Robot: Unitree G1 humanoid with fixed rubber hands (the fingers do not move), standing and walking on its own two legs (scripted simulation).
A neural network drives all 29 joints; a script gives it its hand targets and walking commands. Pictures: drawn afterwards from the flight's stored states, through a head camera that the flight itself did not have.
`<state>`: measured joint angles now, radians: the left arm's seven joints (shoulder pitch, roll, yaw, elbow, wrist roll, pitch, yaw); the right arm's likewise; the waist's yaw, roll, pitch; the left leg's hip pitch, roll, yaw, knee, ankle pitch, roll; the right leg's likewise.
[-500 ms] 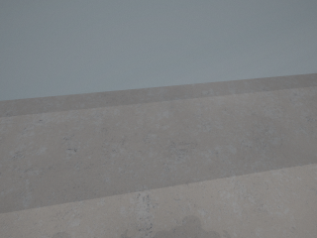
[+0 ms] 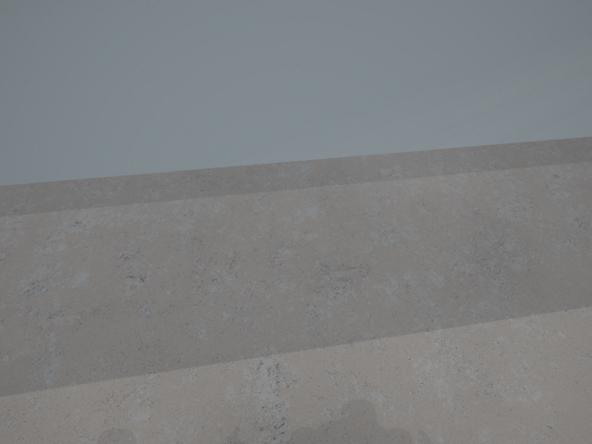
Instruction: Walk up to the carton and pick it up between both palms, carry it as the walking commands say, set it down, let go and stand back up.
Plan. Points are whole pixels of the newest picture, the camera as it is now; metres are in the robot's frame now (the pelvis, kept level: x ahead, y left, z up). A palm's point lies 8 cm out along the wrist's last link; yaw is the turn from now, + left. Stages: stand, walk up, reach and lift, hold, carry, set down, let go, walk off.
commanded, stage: walk up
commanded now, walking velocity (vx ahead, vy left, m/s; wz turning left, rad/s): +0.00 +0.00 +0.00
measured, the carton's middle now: out of the picture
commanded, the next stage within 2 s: none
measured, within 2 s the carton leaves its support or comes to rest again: neither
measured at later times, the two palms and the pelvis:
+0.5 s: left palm (195, 353) +0.26 +0.17 -0.08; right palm out of the picture +0.00 -0.47 -0.11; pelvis +0.04 -0.10 -0.02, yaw -24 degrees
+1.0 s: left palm (405, 226) +0.53 -0.20 -0.08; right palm out of the picture -0.14 -0.49 -0.06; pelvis +0.15 -0.25 -0.01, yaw -51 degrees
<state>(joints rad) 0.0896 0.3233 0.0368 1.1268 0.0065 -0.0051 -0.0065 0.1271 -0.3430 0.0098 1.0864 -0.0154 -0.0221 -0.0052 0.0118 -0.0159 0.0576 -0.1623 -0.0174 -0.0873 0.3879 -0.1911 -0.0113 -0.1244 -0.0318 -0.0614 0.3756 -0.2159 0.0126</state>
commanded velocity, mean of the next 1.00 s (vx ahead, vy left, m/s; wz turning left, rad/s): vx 0.00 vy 0.00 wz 0.00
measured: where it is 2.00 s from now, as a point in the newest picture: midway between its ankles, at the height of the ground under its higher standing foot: (552, 416)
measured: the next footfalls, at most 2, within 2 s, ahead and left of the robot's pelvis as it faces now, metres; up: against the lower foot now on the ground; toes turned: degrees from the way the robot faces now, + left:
right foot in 0.34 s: +0.07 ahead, -0.24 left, +0.00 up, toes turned -26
left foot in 0.66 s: +0.25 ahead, -0.11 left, +0.00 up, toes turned -27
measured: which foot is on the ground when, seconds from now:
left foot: down 0.00-0.36, up 0.38-0.64, down 0.66-1.00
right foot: down 0.00-0.08, up 0.10-0.32, down 0.34-0.66, up 0.68-1.00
